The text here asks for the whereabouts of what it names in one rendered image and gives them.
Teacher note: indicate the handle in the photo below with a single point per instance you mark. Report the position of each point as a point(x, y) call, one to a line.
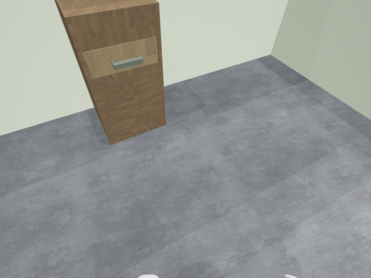
point(127, 63)

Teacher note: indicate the drawer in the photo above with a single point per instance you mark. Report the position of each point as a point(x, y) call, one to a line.
point(99, 63)

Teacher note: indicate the cabinet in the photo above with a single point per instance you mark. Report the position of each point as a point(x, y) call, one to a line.
point(131, 102)

